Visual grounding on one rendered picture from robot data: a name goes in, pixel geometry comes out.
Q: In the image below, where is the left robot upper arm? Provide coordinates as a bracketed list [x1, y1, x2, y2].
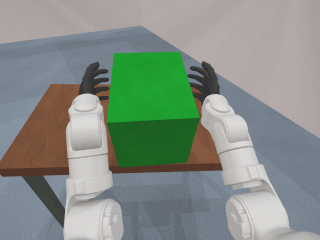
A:
[64, 198, 124, 240]

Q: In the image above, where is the right robot hand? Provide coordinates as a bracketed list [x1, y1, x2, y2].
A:
[187, 61, 220, 105]

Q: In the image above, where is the table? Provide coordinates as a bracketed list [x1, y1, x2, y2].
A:
[0, 84, 223, 228]

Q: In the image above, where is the right robot upper arm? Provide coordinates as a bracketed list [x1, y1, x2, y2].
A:
[225, 190, 320, 240]

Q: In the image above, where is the left robot hand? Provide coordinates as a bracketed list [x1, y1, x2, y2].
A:
[78, 62, 109, 101]

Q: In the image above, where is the left robot forearm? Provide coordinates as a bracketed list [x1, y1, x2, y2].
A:
[63, 93, 113, 240]

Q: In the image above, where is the carton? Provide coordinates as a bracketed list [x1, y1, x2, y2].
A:
[106, 52, 200, 168]

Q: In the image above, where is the right robot forearm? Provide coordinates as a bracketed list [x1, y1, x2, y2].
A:
[200, 94, 289, 224]

